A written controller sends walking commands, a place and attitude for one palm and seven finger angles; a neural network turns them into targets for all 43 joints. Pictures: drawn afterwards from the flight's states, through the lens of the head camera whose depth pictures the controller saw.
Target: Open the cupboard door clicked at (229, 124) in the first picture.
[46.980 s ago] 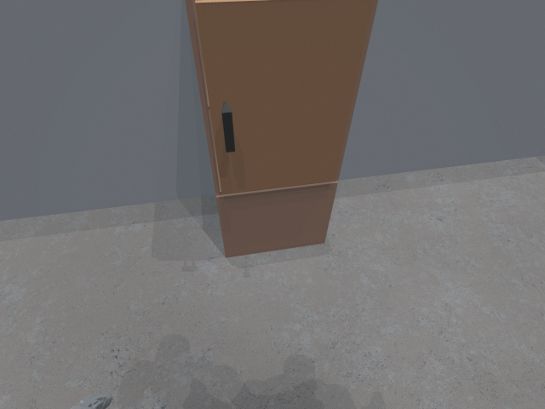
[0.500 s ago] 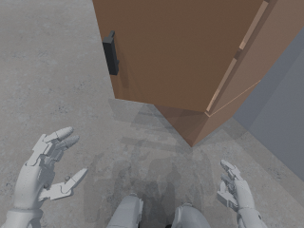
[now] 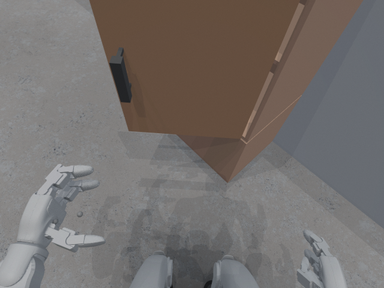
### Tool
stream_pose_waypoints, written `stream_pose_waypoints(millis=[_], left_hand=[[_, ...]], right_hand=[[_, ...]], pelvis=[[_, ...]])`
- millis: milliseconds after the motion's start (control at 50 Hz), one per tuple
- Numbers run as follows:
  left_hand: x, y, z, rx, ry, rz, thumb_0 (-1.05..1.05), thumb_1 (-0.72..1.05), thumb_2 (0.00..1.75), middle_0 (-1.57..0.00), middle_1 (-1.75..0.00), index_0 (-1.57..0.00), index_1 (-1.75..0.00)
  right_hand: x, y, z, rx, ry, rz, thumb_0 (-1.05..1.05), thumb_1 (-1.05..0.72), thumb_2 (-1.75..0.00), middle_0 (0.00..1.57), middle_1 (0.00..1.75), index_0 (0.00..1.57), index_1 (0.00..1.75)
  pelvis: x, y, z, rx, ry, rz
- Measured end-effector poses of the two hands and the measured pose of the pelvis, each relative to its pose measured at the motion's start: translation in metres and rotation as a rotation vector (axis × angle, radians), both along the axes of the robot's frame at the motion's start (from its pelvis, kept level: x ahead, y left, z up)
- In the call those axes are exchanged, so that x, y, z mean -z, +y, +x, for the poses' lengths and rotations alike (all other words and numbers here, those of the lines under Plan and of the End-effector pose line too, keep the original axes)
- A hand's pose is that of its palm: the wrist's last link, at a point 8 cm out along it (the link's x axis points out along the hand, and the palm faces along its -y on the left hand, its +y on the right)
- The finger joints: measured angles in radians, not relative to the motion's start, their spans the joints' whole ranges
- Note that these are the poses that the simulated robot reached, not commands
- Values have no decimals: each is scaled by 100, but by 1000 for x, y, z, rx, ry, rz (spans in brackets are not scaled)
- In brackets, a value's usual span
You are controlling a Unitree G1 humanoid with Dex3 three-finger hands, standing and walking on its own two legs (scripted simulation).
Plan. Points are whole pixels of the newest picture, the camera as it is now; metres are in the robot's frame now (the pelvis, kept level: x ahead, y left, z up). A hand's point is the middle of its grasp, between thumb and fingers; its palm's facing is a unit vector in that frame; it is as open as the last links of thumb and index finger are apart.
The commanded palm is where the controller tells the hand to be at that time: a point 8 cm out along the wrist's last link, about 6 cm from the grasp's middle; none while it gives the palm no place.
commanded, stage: raise the hand with hooked fingers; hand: left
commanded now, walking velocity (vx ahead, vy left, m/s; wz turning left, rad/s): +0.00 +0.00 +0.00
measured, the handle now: (123, 75) +0.59 +0.21 +0.04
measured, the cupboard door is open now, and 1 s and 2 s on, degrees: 44 44 44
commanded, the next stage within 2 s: move the hooked fingers beside the handle in 0.96 s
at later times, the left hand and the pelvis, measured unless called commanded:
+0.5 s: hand (43, 177) +0.30 +0.29 +0.05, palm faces +0.02 -1.00 -0.07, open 13.9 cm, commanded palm +0.27 +0.33 +0.05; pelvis +0.01 +0.01 +0.01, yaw +0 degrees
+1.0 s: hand (49, 183) +0.29 +0.28 +0.05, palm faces -0.01 -1.00 -0.06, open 13.9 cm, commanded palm +0.27 +0.33 +0.05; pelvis +0.01 +0.01 +0.01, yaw +0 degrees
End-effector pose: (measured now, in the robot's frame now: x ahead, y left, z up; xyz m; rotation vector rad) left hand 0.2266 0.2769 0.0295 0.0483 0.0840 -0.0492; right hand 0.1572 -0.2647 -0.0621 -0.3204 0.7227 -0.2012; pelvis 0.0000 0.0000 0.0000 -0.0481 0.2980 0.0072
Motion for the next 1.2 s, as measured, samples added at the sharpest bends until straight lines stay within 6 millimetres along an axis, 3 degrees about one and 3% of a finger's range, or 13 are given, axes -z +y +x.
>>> stream_pose_waypoints(millis=[140, 240, 320, 440, 520, 740, 1060, 1200], left_hand=[[-30, 28, 11, -96, -104, 30, -1, -38, 35, -30, -113, -30, -113], [-18, 43, 17, -83, -8, 25, -1, -45, 32, -30, -117, -30, -117], [-13, 47, 24, -51, 17, 15, -1, -47, 31, -30, -119, -30, -119], [-28, 61, 42, -68, -84, 30, -1, -49, 31, -30, -120, -30, -120], [-27, 71, 51, -63, -56, 20, -1, -49, 30, -30, -120, -30, -120], [-21, 62, 48, -52, -48, 6, -1, -49, 30, -30, -120, -30, -120], [-24, 61, 43, -68, -49, 6, -1, -49, 30, -30, -120, -30, -120], [-16, 55, 57, -50, -34, 1, -1, -50, 30, -30, -120, -30, -120]], right_hand=[[-9, 29, 18, -62, -36, 49, 2, -91, -90, 20, 30, 21, 30], [-4, 42, 22, -92, -20, 75, 1, -90, -89, 20, 30, 21, 30], [-1, 43, 19, -92, 6, 65, 1, -90, -89, 20, 30, 21, 30], [2, 36, 8, -73, 55, 38, 2, -90, -89, 20, 30, 21, 30], [3, 30, 1, -51, 79, 30, 2, -90, -89, 20, 30, 21, 30], [-4, 22, -9, -32, 84, 16, 2, -91, -89, 20, 30, 21, 30], [1, 29, 1, -54, 58, 47, 2, -90, -89, 20, 30, 21, 30], [6, 24, 3, -63, 69, 27, 1, -90, -89, 20, 30, 21, 30]], pelvis=[[-7, 5, 4, -7, -7, -7], [-8, 10, 6, -11, 0, -11], [-8, 12, 8, -9, 4, -13], [-8, 14, 10, -6, 11, -16], [-8, 15, 11, -5, 18, -17], [-10, 16, 10, 5, 21, -13], [-9, 10, 8, 0, 16, -11], [-4, 7, 7, -9, 24, -13]])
